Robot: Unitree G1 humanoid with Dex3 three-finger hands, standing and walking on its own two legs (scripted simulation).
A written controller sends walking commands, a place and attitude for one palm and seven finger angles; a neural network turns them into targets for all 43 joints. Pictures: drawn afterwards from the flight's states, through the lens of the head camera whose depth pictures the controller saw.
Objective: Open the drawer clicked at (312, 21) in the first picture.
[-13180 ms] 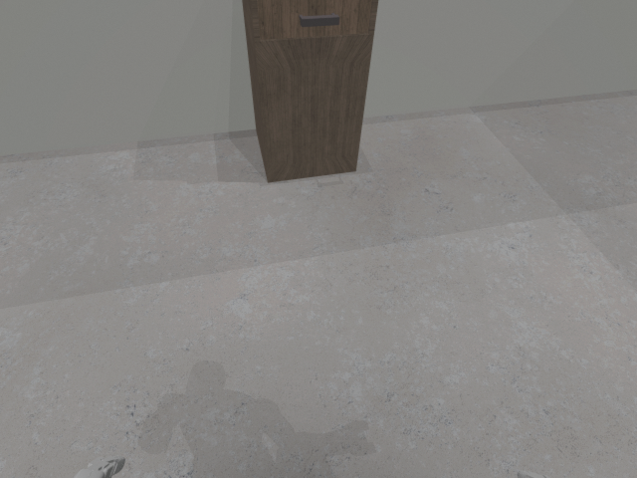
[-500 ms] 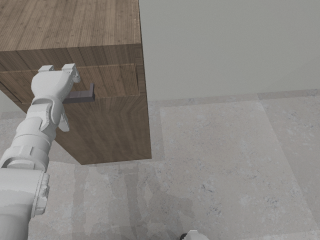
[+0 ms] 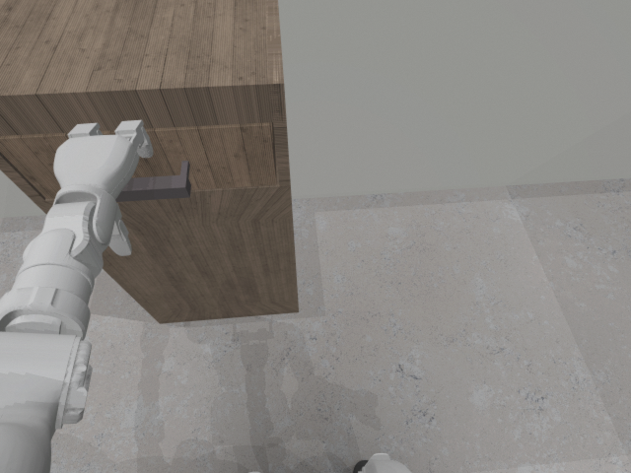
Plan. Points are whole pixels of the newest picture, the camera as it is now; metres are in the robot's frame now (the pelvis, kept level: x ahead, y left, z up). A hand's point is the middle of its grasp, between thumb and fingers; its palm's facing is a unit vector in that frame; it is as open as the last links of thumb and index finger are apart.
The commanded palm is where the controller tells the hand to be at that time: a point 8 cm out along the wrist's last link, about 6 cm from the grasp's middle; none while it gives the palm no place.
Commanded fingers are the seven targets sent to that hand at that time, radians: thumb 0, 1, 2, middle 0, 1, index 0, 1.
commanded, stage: move the hooked fingers above the handle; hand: left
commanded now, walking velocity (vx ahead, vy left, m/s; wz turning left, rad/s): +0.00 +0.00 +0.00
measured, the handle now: (147, 178) +0.55 +0.25 -0.01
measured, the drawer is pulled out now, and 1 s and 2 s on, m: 0.00 0.00 0.00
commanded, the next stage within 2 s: lower the fingers behind the handle in 0.26 s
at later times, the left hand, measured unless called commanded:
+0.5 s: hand (120, 190) +0.48 +0.25 +0.04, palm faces -0.08 -0.01 -1.00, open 13.8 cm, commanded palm +0.46 +0.25 +0.09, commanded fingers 0.00 -0.50 0.30 -0.30 -1.20 -0.30 -1.20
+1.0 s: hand (123, 206) +0.48 +0.26 +0.01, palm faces -0.07 -0.01 -1.00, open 13.8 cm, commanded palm +0.47 +0.26 +0.06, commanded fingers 0.00 -0.50 0.30 -0.30 -1.20 -0.30 -1.20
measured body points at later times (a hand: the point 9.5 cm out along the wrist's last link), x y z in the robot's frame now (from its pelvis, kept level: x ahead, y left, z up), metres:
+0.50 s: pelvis +0.00 +0.00 +0.00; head +0.10 -0.01 +0.44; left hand +0.48 +0.25 +0.10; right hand +0.00 -0.28 -0.13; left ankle -0.03 +0.10 -0.71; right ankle +0.01 -0.14 -0.71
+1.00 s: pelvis -0.01 +0.00 -0.02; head +0.11 +0.01 +0.42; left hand +0.48 +0.26 +0.06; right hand +0.00 -0.28 -0.14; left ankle -0.03 +0.10 -0.71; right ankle +0.02 -0.14 -0.71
